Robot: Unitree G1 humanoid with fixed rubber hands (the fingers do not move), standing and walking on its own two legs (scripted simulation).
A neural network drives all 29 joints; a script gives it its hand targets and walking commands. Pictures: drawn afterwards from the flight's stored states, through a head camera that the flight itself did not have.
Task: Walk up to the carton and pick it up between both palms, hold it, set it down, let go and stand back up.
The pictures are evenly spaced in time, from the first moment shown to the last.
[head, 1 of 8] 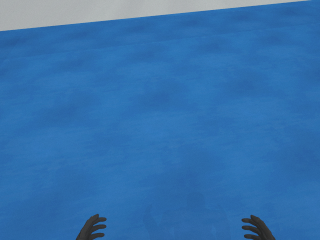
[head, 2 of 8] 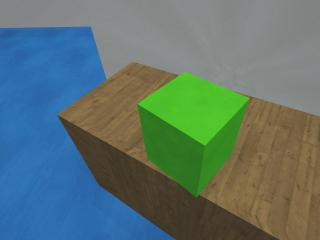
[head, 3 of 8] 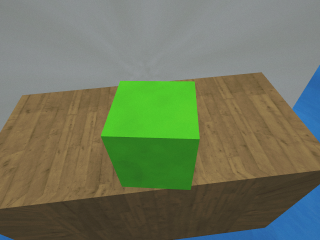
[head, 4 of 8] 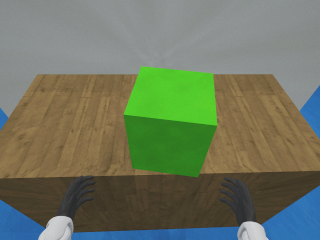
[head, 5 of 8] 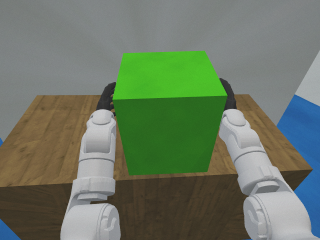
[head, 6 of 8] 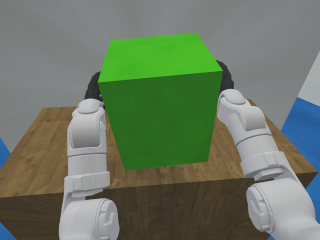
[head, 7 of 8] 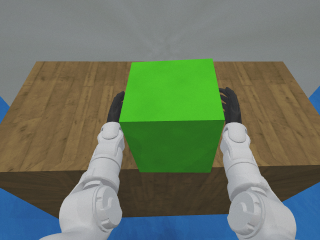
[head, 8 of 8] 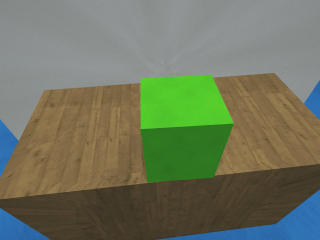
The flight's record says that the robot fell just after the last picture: no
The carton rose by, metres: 0.21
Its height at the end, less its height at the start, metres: +0.00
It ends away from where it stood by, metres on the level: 0.03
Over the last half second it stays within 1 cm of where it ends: yes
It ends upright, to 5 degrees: yes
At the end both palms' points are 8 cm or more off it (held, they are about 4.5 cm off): yes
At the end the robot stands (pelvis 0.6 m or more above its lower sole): yes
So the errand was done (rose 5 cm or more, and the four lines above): yes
